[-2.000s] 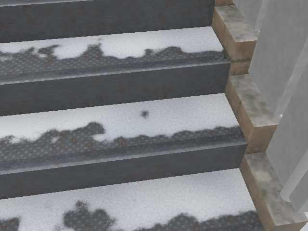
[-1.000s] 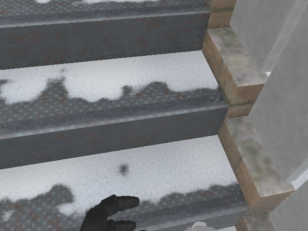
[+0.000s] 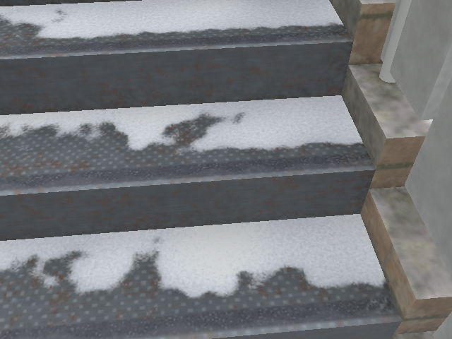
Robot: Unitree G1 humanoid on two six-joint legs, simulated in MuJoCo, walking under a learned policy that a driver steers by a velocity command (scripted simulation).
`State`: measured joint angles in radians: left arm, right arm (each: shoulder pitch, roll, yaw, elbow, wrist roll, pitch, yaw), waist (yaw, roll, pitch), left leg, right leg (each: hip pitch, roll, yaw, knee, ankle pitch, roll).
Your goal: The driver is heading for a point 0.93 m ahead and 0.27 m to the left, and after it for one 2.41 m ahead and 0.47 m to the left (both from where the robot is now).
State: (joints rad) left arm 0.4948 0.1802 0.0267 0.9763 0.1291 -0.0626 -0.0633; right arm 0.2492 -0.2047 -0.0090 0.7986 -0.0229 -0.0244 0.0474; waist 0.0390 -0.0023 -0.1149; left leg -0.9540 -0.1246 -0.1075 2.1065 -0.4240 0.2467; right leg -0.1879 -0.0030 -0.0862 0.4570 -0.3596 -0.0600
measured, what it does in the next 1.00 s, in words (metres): climbs: left foot 0.17 m higher, then right foot 0.17 m higher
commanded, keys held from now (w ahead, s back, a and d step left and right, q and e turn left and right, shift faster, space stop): w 0.66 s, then w+q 0.34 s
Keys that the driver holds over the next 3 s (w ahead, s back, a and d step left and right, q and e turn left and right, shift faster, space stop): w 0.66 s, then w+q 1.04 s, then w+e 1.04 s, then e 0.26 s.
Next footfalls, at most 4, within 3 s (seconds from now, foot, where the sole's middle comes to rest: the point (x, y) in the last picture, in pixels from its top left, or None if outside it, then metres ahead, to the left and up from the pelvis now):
0.22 left None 0.25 0.14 -0.60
0.80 right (290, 287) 0.55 -0.09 -0.43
1.40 left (144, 157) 0.80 0.27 -0.26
1.98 right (159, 25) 1.15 0.26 -0.09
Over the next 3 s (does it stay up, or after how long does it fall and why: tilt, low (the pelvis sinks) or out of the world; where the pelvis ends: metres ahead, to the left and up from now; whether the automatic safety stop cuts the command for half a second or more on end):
stays up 1.48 0.45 0.86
